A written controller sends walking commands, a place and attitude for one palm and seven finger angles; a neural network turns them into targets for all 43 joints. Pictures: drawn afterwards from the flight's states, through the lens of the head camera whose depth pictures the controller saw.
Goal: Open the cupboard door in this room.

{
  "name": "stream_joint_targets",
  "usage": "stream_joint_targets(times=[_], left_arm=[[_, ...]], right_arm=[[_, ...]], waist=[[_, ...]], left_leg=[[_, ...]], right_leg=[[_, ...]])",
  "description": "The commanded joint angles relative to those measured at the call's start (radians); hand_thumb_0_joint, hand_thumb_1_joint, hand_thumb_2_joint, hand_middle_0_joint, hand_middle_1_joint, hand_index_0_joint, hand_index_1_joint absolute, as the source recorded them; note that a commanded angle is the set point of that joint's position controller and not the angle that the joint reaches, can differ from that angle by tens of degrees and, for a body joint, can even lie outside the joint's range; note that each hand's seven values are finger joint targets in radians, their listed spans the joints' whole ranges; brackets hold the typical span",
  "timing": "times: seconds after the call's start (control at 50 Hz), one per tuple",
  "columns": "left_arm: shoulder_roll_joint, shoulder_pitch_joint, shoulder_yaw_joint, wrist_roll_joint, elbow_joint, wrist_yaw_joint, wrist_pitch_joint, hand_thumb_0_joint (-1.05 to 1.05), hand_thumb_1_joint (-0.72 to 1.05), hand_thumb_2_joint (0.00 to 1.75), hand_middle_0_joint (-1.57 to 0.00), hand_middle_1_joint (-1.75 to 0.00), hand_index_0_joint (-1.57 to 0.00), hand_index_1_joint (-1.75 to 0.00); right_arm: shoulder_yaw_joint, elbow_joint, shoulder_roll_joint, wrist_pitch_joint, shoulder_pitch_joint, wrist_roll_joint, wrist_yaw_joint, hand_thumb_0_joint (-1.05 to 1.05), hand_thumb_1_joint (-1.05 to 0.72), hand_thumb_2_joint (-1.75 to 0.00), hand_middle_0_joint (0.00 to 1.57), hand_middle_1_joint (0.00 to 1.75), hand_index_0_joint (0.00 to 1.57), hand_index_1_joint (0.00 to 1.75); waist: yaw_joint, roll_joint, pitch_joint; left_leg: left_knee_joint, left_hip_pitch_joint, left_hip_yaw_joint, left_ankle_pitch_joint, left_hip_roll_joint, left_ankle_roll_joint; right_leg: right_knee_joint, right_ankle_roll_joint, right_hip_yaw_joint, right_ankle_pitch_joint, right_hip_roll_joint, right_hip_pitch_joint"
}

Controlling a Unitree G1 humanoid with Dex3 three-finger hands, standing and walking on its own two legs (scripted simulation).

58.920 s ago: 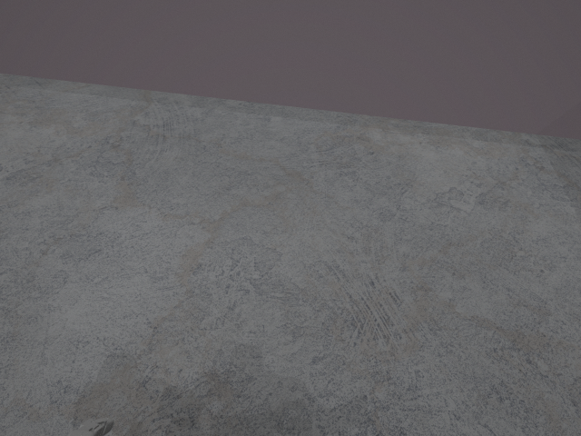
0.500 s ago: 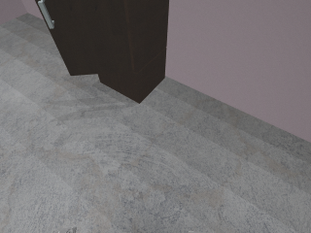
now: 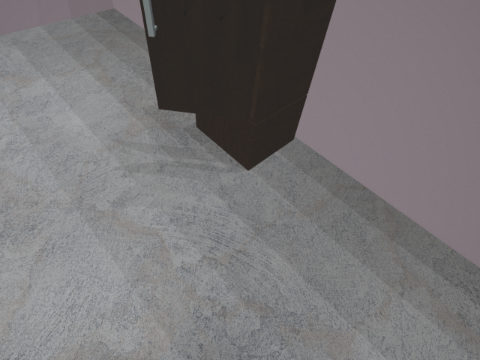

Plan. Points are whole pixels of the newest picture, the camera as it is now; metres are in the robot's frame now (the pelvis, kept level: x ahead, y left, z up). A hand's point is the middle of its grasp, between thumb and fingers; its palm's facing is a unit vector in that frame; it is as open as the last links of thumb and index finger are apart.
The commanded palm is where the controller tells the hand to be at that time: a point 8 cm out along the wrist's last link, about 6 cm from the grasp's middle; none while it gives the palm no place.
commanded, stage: take the last steps up to it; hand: left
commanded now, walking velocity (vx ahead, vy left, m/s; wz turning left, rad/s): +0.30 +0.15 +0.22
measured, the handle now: (151, 14) +1.10 +0.41 +0.03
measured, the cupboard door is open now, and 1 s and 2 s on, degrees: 41 41 41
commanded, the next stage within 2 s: come to a stop and stand still in 1.38 s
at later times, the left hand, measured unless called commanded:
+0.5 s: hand (158, 300) +0.23 +0.18 -0.14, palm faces +0.07 -0.98 -0.20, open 7.4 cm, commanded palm none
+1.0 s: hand (106, 296) +0.24 +0.29 -0.17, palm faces +0.21 -0.96 -0.19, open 7.4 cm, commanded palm none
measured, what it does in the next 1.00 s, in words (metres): walks ahead: right foot, then left foot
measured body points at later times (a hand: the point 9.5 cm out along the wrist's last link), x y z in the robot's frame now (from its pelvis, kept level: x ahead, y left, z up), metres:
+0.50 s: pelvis +0.13 -0.01 +0.00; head +0.16 -0.02 +0.45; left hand +0.23 +0.23 -0.13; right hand +0.07 -0.23 -0.16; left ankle +0.03 +0.09 -0.66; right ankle +0.15 -0.11 -0.73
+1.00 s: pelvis +0.29 +0.11 +0.00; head +0.32 +0.13 +0.45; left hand +0.23 +0.34 -0.16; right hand +0.43 -0.10 -0.13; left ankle +0.33 +0.20 -0.73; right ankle +0.25 -0.02 -0.64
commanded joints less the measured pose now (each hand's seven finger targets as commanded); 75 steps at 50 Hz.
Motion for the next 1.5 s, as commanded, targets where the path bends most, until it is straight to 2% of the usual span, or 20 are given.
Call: stream_joint_targets(times=[0.0, 0.08, 0.28, 0.34, 0.36, 0.4, 0.46, 0.52, 0.76, 0.8, 0.82, 0.86, 0.96, 1.14, 1.22, 1.24, 1.28, 1.32, 1.38, 1.48], left_arm=[[0.076, -0.165, 0.019, -0.001, -0.13, -0.013, -0.041, 0.0, 0.9, 0.9, -0.2, -0.3, -0.2, -0.3], [0.064, -0.094, 0.017, -0.001, -0.09, -0.018, -0.036, 0.0, 0.9, 0.9, -0.2, -0.3, -0.2, -0.3], [0.03, -0.259, 0.001, -0.003, -0.153, -0.018, -0.051, 0.0, 0.9, 0.9, -0.2, -0.3, -0.2, -0.3], [0.04, -0.156, 0.013, -0.003, -0.124, -0.015, -0.061, 0.0, 0.9, 0.9, -0.2, -0.3, -0.2, -0.3], [0.088, -0.021, 0.027, -0.001, -0.088, -0.01, -0.072, 0.0, 0.9, 0.9, -0.2, -0.3, -0.2, -0.3], [0.246, 0.2, 0.064, -0.007, -0.031, 0.005, -0.078, 0.0, 0.9, 0.9, -0.2, -0.3, -0.2, -0.3], [0.099, 0.02, 0.034, -0.015, -0.059, 0.022, -0.082, 0.0, 0.9, 0.9, -0.2, -0.3, -0.2, -0.3], [0.047, 0.007, 0.015, -0.009, -0.046, 0.018, -0.106, 0.0, 0.9, 0.9, -0.2, -0.3, -0.2, -0.3], [0.147, 0.046, 0.03, 0.004, 0.024, 0.015, -0.102, 0.0, 0.9, 0.9, -0.2, -0.3, -0.2, -0.3], [0.11, 0.046, 0.024, -0.002, 0.007, 0.007, -0.09, 0.0, 0.9, 0.9, -0.2, -0.3, -0.2, -0.3], [0.049, 0.083, 0.012, -0.014, -0.017, -0.001, -0.085, 0.0, 0.9, 0.9, -0.2, -0.3, -0.2, -0.3], [0.036, -0.029, -0.002, -0.013, -0.065, 0.008, -0.081, 0.0, 0.9, 0.9, -0.2, -0.3, -0.2, -0.3], [0.01, 0.037, 0.003, 0.0, -0.013, -0.009, -0.055, 0.0, 0.9, 0.9, -0.2, -0.3, -0.2, -0.3], [-0.005, -0.122, 0.004, 0.002, -0.097, -0.014, -0.051, 0.0, 0.9, 0.9, -0.2, -0.3, -0.2, -0.3], [0.015, -0.066, 0.009, 0.003, -0.081, -0.011, -0.062, 0.0, 0.9, 0.9, -0.2, -0.3, -0.2, -0.3], [0.057, 0.018, 0.019, 0.004, -0.057, -0.007, -0.071, 0.0, 0.9, 0.9, -0.2, -0.3, -0.2, -0.3], [0.211, 0.209, 0.048, -0.007, -0.011, 0.006, -0.085, 0.0, 0.9, 0.9, -0.2, -0.3, -0.2, -0.3], [0.136, 0.109, 0.03, -0.014, -0.025, 0.021, -0.093, 0.0, 0.9, 0.9, -0.2, -0.3, -0.2, -0.3], [0.069, 0.016, 0.01, -0.014, -0.045, 0.021, -0.106, 0.0, 0.9, 0.9, -0.2, -0.3, -0.2, -0.3], [0.082, 0.001, 0.01, -0.007, -0.014, 0.017, -0.108, 0.0, 0.9, 0.9, -0.2, -0.3, -0.2, -0.3]], right_arm=[[-0.034, -0.02, -0.172, -0.023, 0.164, 0.002, -0.034, 0.0, -0.9, -0.9, 0.2, 0.3, 0.2, 0.3], [-0.025, -0.008, -0.147, -0.049, 0.174, 0.009, -0.032, 0.0, -0.9, -0.9, 0.2, 0.3, 0.2, 0.3], [-0.021, 0.071, -0.132, -0.053, 0.298, 0.0, -0.027, 0.0, -0.9, -0.9, 0.2, 0.3, 0.2, 0.3], [-0.017, 0.083, -0.123, -0.051, 0.281, 0.004, -0.031, 0.0, -0.9, -0.9, 0.2, 0.3, 0.2, 0.3], [-0.017, 0.079, -0.117, -0.057, 0.262, 0.014, -0.026, 0.0, -0.9, -0.9, 0.2, 0.3, 0.2, 0.3], [-0.023, 0.028, -0.093, -0.06, 0.262, 0.016, -0.019, 0.0, -0.9, -0.9, 0.2, 0.3, 0.2, 0.3], [-0.034, 0.032, -0.075, -0.028, 0.139, 0.005, -0.008, 0.0, -0.9, -0.9, 0.2, 0.3, 0.2, 0.3], [-0.028, 0.057, -0.024, -0.003, 0.185, 0.0, 0.008, 0.0, -0.9, -0.9, 0.2, 0.3, 0.2, 0.3], [-0.024, -0.042, -0.058, -0.035, 0.025, 0.006, 0.04, 0.0, -0.9, -0.9, 0.2, 0.3, 0.2, 0.3], [-0.05, 0.029, -0.179, -0.045, 0.278, -0.006, 0.018, 0.0, -0.9, -0.9, 0.2, 0.3, 0.2, 0.3], [-0.079, 0.047, -0.293, -0.049, 0.383, -0.017, 0.0, 0.0, -0.9, -0.9, 0.2, 0.3, 0.2, 0.3], [-0.066, 0.027, -0.279, -0.039, 0.316, -0.004, -0.019, 0.0, -0.9, -0.9, 0.2, 0.3, 0.2, 0.3], [-0.028, -0.013, -0.136, -0.066, 0.138, -0.001, -0.028, 0.0, -0.9, -0.9, 0.2, 0.3, 0.2, 0.3], [-0.03, 0.031, -0.122, -0.066, 0.208, -0.005, -0.019, 0.0, -0.9, -0.9, 0.2, 0.3, 0.2, 0.3], [-0.02, 0.056, -0.116, -0.06, 0.214, -0.001, -0.021, 0.0, -0.9, -0.9, 0.2, 0.3, 0.2, 0.3], [-0.014, 0.059, -0.097, -0.064, 0.212, 0.007, -0.02, 0.0, -0.9, -0.9, 0.2, 0.3, 0.2, 0.3], [-0.015, 0.01, -0.088, -0.068, 0.191, 0.011, -0.011, 0.0, -0.9, -0.9, 0.2, 0.3, 0.2, 0.3], [-0.023, 0.019, -0.088, -0.054, 0.117, 0.011, -0.018, 0.0, -0.9, -0.9, 0.2, 0.3, 0.2, 0.3], [-0.013, 0.055, -0.033, -0.029, 0.167, 0.008, -0.007, 0.0, -0.9, -0.9, 0.2, 0.3, 0.2, 0.3], [-0.009, 0.052, 0.008, -0.022, 0.146, 0.014, 0.006, 0.0, -0.9, -0.9, 0.2, 0.3, 0.2, 0.3]], waist=[[-0.077, 0.205, 0.015], [-0.035, 0.174, -0.032], [-0.067, 0.155, 0.009], [-0.01, 0.127, -0.012], [0.054, 0.06, -0.072], [0.1, -0.225, -0.191], [0.022, -0.033, 0.01], [-0.026, -0.086, 0.0], [-0.033, -0.105, -0.003], [-0.144, 0.134, -0.14], [-0.165, 0.414, -0.221], [-0.137, 0.294, -0.181], [-0.025, 0.174, -0.071], [-0.036, 0.128, -0.007], [0.005, 0.098, -0.026], [0.041, 0.036, -0.066], [0.092, -0.214, -0.128], [0.047, -0.096, -0.061], [-0.02, -0.043, -0.064], [-0.029, -0.053, -0.049]], left_leg=[[-0.399, 0.142, -0.427, -0.102, 0.313, 0.154], [-0.4, 0.167, -0.277, 0.113, 0.239, 0.13], [-0.36, 0.178, -0.253, 0.241, 0.245, 0.154], [-0.224, 0.08, -0.201, 0.305, 0.19, 0.101], [-0.061, -0.033, -0.154, 0.294, 0.137, 0.06], [0.49, -0.397, -0.053, -0.298, -0.02, -0.039], [0.64, -0.418, -0.152, -0.054, 0.126, -0.066], [0.535, -0.349, -0.087, 0.063, 0.143, -0.104], [-0.025, -0.074, 0.042, 0.098, 0.072, -0.072], [-0.105, 0.32, -0.008, 0.095, 0.118, -0.038], [-0.2, 0.468, -0.382, 0.101, 0.362, 0.063], [-0.316, 0.31, -0.461, -0.041, 0.433, 0.134], [-0.402, 0.034, -0.209, 0.015, 0.319, 0.095], [-0.425, 0.079, -0.126, 0.069, 0.305, 0.133], [-0.257, 0.05, -0.057, 0.157, 0.237, 0.069], [-0.102, -0.035, -0.005, 0.171, 0.171, 0.027], [0.398, -0.388, 0.057, -0.31, 0.015, -0.068], [0.544, -0.426, -0.092, -0.187, 0.094, -0.08], [0.436, -0.31, -0.069, -0.038, 0.13, -0.111], [0.152, -0.196, 0.013, 0.055, 0.095, -0.127]], right_leg=[[0.316, -0.013, 0.104, 0.084, -0.014, -0.37], [0.25, 0.005, 0.077, 0.205, -0.009, -0.324], [-0.145, 0.001, 0.026, 0.21, 0.032, -0.192], [-0.321, -0.018, 0.006, 0.276, 0.065, 0.061], [-0.403, -0.036, 0.063, 0.32, 0.025, 0.304], [-0.601, -0.224, 0.633, 0.311, -0.446, 0.602], [-0.66, -0.176, 0.393, 0.219, -0.343, 0.228], [-0.685, -0.12, 0.159, 0.405, -0.247, 0.143], [-0.536, -0.096, 0.029, 0.569, -0.231, 0.17], [-0.159, -0.052, -0.062, 0.454, -0.125, -0.005], [0.158, -0.009, -0.102, -0.053, 0.037, -0.241], [0.472, -0.054, 0.075, -0.046, 0.016, -0.362], [0.345, -0.041, 0.084, 0.168, -0.037, -0.257], [-0.118, -0.033, 0.044, 0.239, -0.004, -0.147], [-0.334, -0.047, 0.006, 0.3, 0.047, 0.082], [-0.403, -0.071, 0.073, 0.327, 0.011, 0.263], [-0.593, -0.288, 0.59, 0.52, -0.393, 0.532], [-0.59, -0.264, 0.471, 0.643, -0.341, 0.384], [-0.607, -0.188, 0.188, 0.769, -0.225, 0.244], [-0.591, -0.161, 0.077, 0.801, -0.164, 0.188]])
